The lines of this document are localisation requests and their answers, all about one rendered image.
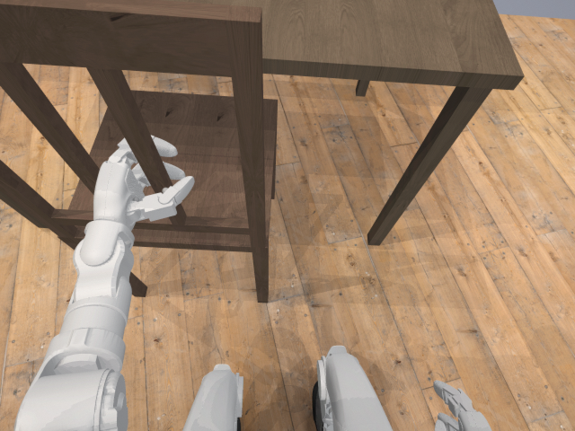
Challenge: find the table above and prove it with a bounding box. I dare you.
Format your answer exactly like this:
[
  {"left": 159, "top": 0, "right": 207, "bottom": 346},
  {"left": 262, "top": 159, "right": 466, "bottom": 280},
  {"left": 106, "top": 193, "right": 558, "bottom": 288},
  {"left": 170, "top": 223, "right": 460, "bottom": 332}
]
[{"left": 0, "top": 0, "right": 524, "bottom": 246}]

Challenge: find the chair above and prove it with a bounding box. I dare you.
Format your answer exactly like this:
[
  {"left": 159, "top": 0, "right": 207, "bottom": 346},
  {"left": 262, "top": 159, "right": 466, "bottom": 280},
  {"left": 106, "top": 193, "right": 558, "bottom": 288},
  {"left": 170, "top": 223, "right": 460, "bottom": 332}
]
[{"left": 0, "top": 0, "right": 278, "bottom": 303}]

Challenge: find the robot right shin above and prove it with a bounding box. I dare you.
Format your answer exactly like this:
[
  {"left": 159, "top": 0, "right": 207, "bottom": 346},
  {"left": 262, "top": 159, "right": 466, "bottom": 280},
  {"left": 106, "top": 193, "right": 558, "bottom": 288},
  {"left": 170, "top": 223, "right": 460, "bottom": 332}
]
[{"left": 320, "top": 346, "right": 347, "bottom": 431}]

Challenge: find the left robot thigh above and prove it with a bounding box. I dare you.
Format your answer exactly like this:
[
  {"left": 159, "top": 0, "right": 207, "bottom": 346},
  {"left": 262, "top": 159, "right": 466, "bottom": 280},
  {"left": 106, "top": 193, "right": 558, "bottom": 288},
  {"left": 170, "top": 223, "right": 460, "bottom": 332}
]
[{"left": 182, "top": 370, "right": 243, "bottom": 431}]

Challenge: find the robot left upper arm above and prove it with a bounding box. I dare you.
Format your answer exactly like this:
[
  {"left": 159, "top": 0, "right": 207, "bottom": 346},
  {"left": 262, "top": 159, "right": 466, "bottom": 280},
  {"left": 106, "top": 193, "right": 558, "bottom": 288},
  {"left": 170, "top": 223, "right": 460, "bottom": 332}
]
[{"left": 19, "top": 368, "right": 128, "bottom": 431}]

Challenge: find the left robot hand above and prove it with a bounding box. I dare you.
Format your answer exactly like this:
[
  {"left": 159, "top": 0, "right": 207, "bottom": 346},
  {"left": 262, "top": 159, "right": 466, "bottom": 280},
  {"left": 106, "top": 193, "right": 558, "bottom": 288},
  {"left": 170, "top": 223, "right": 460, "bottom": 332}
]
[{"left": 93, "top": 136, "right": 195, "bottom": 231}]

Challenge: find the left robot forearm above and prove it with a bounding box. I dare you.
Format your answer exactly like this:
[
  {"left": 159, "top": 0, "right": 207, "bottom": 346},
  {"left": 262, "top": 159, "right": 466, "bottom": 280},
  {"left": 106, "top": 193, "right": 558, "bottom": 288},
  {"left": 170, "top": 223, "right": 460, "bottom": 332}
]
[{"left": 13, "top": 219, "right": 135, "bottom": 431}]

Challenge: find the right robot hand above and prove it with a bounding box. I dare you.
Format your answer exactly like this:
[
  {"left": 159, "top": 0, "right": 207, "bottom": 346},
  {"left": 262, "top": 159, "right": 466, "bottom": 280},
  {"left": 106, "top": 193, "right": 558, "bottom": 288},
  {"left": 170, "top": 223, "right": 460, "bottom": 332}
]
[{"left": 433, "top": 380, "right": 492, "bottom": 431}]

